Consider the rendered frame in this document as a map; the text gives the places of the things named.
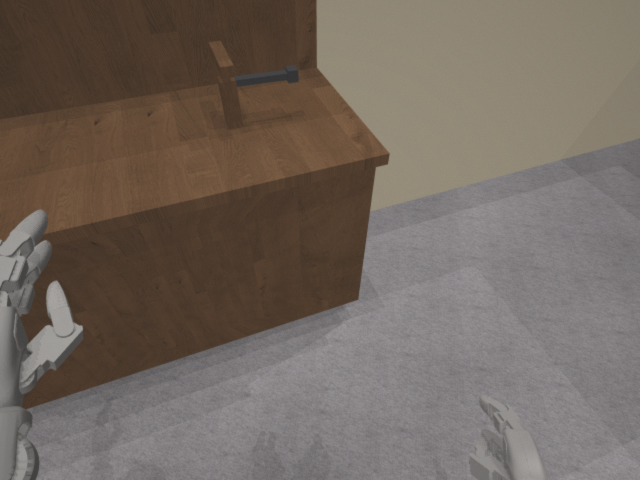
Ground tap lever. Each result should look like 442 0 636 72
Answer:
234 65 299 87

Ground left robot hand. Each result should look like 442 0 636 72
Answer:
0 209 83 408

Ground right robot hand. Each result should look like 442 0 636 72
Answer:
469 395 548 480

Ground left robot forearm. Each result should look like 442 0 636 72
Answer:
0 406 39 480

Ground counter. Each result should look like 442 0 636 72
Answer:
0 0 390 409

